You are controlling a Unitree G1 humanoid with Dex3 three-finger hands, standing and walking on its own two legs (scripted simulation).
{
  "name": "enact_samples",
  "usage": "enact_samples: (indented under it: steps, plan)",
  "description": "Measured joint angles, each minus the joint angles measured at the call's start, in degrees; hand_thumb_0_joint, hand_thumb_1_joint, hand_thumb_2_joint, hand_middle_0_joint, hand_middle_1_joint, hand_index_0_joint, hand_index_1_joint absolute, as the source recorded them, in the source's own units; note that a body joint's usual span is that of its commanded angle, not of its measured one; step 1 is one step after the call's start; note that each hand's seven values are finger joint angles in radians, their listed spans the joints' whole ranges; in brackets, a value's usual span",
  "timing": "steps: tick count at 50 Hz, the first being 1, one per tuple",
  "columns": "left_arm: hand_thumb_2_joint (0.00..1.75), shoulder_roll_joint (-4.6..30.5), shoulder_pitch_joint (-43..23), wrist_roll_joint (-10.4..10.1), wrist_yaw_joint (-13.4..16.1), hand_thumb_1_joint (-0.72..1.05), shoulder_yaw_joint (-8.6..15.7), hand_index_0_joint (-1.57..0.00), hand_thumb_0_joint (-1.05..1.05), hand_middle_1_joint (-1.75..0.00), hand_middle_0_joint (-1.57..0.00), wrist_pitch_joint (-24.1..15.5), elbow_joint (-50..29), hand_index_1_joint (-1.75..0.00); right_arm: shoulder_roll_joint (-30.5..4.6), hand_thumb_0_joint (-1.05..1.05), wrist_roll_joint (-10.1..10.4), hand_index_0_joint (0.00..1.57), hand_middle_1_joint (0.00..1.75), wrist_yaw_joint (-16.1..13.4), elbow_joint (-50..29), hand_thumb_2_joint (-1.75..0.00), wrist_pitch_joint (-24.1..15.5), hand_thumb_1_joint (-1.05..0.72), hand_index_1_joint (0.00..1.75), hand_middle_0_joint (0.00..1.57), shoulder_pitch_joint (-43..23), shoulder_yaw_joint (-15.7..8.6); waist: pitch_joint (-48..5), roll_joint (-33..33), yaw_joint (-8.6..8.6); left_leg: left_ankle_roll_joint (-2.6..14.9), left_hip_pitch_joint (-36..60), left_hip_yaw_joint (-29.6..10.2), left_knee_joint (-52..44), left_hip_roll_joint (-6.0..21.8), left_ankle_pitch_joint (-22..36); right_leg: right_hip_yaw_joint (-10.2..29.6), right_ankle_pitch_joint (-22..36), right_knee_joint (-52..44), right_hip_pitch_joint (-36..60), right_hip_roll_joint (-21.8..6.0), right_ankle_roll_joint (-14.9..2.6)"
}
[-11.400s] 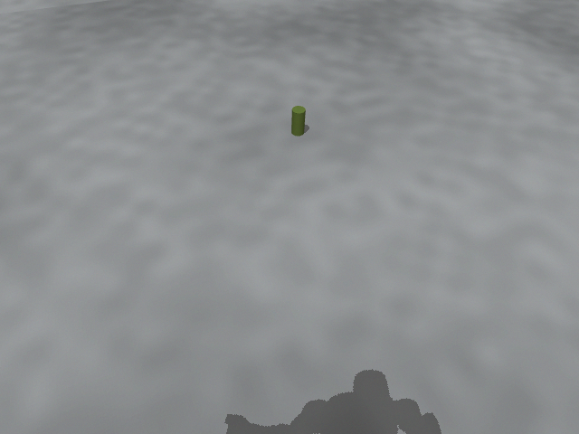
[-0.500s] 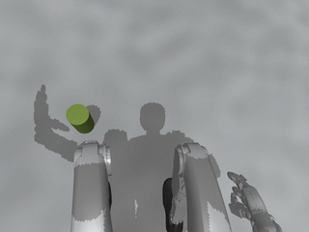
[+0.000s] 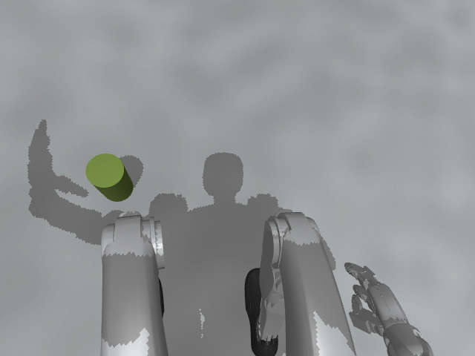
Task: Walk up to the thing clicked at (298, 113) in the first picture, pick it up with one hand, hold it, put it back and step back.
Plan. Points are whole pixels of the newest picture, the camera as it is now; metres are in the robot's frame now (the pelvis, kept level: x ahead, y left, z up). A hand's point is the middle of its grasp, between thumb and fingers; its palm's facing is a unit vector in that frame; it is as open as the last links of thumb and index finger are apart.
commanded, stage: approach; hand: left
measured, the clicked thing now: (112, 179) +0.43 +0.25 -0.30
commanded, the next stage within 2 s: close in in 0.38 s
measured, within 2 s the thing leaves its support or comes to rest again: neither
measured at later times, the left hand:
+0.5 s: hand (48, 189) +0.38 +0.33 -0.20, palm faces +0.12 -0.99 +0.05, open 17.6 cm
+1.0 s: hand (96, 189) +0.40 +0.27 -0.26, palm faces +0.14 -0.99 +0.04, open 17.1 cm
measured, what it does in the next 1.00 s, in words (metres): lowers itself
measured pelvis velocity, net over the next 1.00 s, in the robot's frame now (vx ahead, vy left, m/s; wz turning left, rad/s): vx -0.01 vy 0.02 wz -0.15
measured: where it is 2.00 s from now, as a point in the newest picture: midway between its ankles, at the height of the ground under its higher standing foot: (207, 331)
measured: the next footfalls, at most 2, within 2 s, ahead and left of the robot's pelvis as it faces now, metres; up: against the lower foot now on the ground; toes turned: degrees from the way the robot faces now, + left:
none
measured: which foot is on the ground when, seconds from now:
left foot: down 0.00-1.00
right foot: down 0.00-1.00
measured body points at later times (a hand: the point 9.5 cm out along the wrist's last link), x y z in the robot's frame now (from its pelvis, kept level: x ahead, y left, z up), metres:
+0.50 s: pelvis +0.00 +0.01 -0.08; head +0.22 +0.14 +0.28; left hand +0.37 +0.39 -0.20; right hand +0.18 -0.26 -0.14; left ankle +0.09 +0.14 -0.34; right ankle +0.10 -0.13 -0.34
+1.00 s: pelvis -0.01 +0.02 -0.10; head +0.21 +0.18 +0.25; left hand +0.39 +0.32 -0.26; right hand +0.16 -0.24 -0.13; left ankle +0.09 +0.14 -0.34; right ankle +0.10 -0.13 -0.34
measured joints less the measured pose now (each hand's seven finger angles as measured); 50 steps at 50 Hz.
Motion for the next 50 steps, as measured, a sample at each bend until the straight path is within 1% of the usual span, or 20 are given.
enact_samples:
  steps: [5, 7, 9, 11, 14, 20, 23, 25, 28, 30, 34, 39, 43, 46, 50]
  plan:
    - [0.02, 0.0, -1.1, -2.3, -0.2, -0.61, -0.2, -0.06, -0.02, -0.08, -0.05, -5.3, 3.6, -0.08, -0.5, 0.01, -1.0, 0.21, 0.3, 0.6, -0.1, -0.9, -0.6, -0.91, 0.3, 0.21, -1.0, 1.4, 1.6, -1.1, -0.51, -0.03, -1.3, -0.8, 2.6, 0.1, -0.3, -0.3, 0.0, 2.1, -1.2, 0.5, 0.13]
    - [0.01, -0.5, -1.5, -3.1, -0.1, -0.61, -0.7, -0.06, -0.02, -0.09, -0.05, -7.7, 5.0, -0.08, -0.6, 0.01, -1.6, 0.21, 0.3, 0.9, -0.1, -0.9, -0.8, -0.91, 0.3, 0.21, -1.7, 2.1, 2.4, -1.7, -0.85, -0.07, -2.1, -1.3, 4.0, 0.2, -0.4, -0.6, 0.0, 3.2, -1.8, 0.7, 0.21]
    - [0.02, -1.2, -1.9, -3.4, 0.3, -0.61, -1.4, -0.06, -0.02, -0.09, -0.05, -10.0, 6.2, -0.08, -0.7, 0.01, -2.3, 0.21, 0.3, 1.2, -0.2, -0.9, -0.9, -0.9, 0.3, 0.21, -2.5, 2.8, 3.4, -2.5, -1.25, -0.15, -2.8, -1.9, 5.6, 0.2, -0.6, -0.9, 0.0, 4.5, -2.4, 1.0, 0.28]
    - [0.02, -2.1, -2.0, -3.2, 0.8, -0.61, -1.8, -0.06, -0.02, -0.09, -0.05, -12.0, 7.1, -0.09, -0.7, 0.01, -3.1, 0.21, 0.3, 1.5, -0.4, -0.9, -0.8, -0.9, 0.3, 0.21, -3.5, 3.5, 4.5, -3.3, -1.74, -0.24, -3.5, -2.6, 7.3, 0.2, -0.9, -1.2, 0.0, 5.8, -2.9, 1.3, 0.38]
    - [0.02, -3.4, -1.8, -2.4, 2.1, -0.61, -1.8, -0.06, -0.02, -0.09, -0.05, -14.7, 8.0, -0.09, -0.7, 0.01, -4.5, 0.21, 0.3, 2.1, -0.9, -0.9, -0.3, -0.9, 0.3, 0.21, -5.0, 4.8, 6.5, -4.7, -2.61, -0.41, -4.3, -3.8, 10.0, 0.2, -1.3, -1.9, 0.0, 7.9, -3.4, 1.7, 0.59]
    - [0.04, -4.9, -0.2, -0.8, 4.6, -0.61, -2.6, -0.06, -0.02, -0.1, -0.05, -19.5, 8.4, -0.09, -0.3, 0.01, -7.3, 0.21, 0.3, 3.2, -1.5, -0.9, 1.9, -0.9, 0.3, 0.21, -8.2, 7.5, 10.4, -7.3, -4.12, -0.69, -5.3, -5.9, 14.7, -0.1, -1.7, -3.0, 0.1, 11.4, -3.9, 2.5, 0.89]
    - [0.04, -5.2, 0.9, -0.8, 5.6, -0.6, -3.2, -0.06, -0.02, -0.1, -0.05, -22.2, 9.4, -0.1, -0.2, 0.01, -8.5, 0.21, 0.3, 3.7, -1.6, -0.9, 2.9, -0.9, 0.3, 0.21, -9.7, 9.2, 12.2, -8.3, -4.67, -0.75, -5.5, -6.9, 16.5, -0.2, -1.9, -3.5, 0.3, 12.6, -3.9, 2.9, 1.05]
    - [0.05, -5.2, 1.2, -1.2, 6.5, -0.59, -3.9, -0.06, -0.02, -0.11, -0.05, -24.0, 10.7, -0.1, -0.2, 0.01, -9.3, 0.21, 0.3, 3.9, -1.7, -0.9, 3.5, -0.9, 0.3, 0.21, -10.5, 10.4, 13.1, -8.9, -4.9, -0.78, -5.5, -7.6, 17.6, -0.3, -2.0, -3.9, 0.5, 13.3, -3.8, 3.2, 1.3]
    - [0.06, -5.2, 1.3, -1.5, 8.5, -0.58, -5.1, -0.06, -0.02, -0.11, -0.05, -26.6, 13.0, -0.1, -0.2, 0.01, -10.5, 0.21, 0.3, 4.3, -1.9, -0.9, 4.1, -0.9, 0.31, 0.21, -11.6, 12.4, 14.1, -9.8, -5.26, -0.87, -5.5, -8.6, 19.0, -0.4, -2.2, -4.4, 0.7, 14.1, -3.6, 3.6, 1.63]
    - [0.06, -5.3, 1.2, -1.3, 10.2, -0.58, -5.9, -0.06, -0.02, -0.11, -0.05, -28.2, 14.2, -0.1, -0.2, 0.01, -11.3, 0.21, 0.3, 4.6, -2.1, -0.9, 4.4, -0.9, 0.31, 0.21, -12.3, 13.6, 14.7, -10.3, -5.49, -0.93, -5.4, -9.3, 19.9, -0.5, -2.3, -4.9, 0.8, 14.6, -3.4, 3.8, 1.75]
    - [0.06, -5.9, 0.6, -0.7, 14.5, -0.58, -7.5, -0.06, -0.02, -0.11, -0.04, -31.2, 15.8, -0.09, -0.3, 0.01, -12.8, 0.21, 0.3, 5.5, -3.0, -0.9, 5.0, -0.9, 0.31, 0.21, -13.3, 15.2, 15.8, -11.2, -5.83, -1.04, -5.0, -10.7, 21.4, -0.6, -2.6, -5.7, 0.9, 15.2, -2.7, 4.2, 1.83]
    - [0.06, -7.4, 0.6, 1.1, 20.0, -0.59, -9.9, -0.06, -0.02, -0.11, -0.04, -34.1, 15.7, -0.09, -0.3, 0.01, -14.5, 0.21, 0.31, 6.6, -3.8, -0.9, 5.8, -0.9, 0.31, 0.21, -14.0, 16.3, 16.9, -11.7, -6.06, -0.93, -4.5, -12.0, 22.6, -1.0, -2.6, -6.6, 1.3, 15.3, -1.6, 4.6, 2.03]
    - [0.07, -8.1, 1.2, 2.5, 23.6, -0.58, -12.0, -0.07, -0.02, -0.11, -0.04, -35.8, 15.4, -0.09, -0.5, 0.01, -15.2, 0.21, 0.31, 7.4, -4.4, -0.9, 6.6, -0.9, 0.31, 0.21, -14.3, 16.9, 17.7, -11.9, -6.28, -0.51, -4.3, -12.5, 22.9, -1.1, -2.2, -7.0, 1.7, 15.1, -0.9, 4.8, 1.99]
    - [0.08, -8.5, 1.7, 3.0, 26.0, -0.57, -13.3, -0.08, -0.02, -0.12, -0.05, -36.9, 15.3, -0.09, -0.7, 0.01, -15.6, 0.21, 0.31, 8.0, -4.8, -0.9, 7.2, -0.9, 0.31, 0.21, -14.3, 17.4, 18.2, -12.0, -6.45, -0.19, -4.3, -12.7, 23.1, -1.1, -2.0, -7.2, 1.9, 14.8, -0.6, 5.0, 1.92]
    - [0.11, -8.8, 1.9, 3.1, 28.6, -0.54, -15.0, -0.11, -0.02, -0.15, -0.08, -38.4, 15.6, -0.12, -1.0, 0.01, -16.2, 0.21, 0.3, 8.6, -5.0, -0.9, 7.7, -0.9, 0.31, 0.21, -14.2, 18.2, 18.8, -12.3, -6.68, 0.13, -4.2, -13.0, 23.2, -1.1, -1.8, -7.5, 2.2, 14.5, 0.0, 5.1, 2.06]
